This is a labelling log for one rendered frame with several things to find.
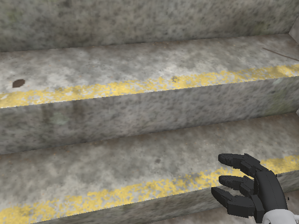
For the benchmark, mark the right robot forearm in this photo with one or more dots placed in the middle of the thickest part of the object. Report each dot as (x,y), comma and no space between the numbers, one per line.
(279,216)

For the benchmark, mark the robot right hand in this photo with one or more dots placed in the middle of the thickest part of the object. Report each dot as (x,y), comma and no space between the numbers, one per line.
(260,196)

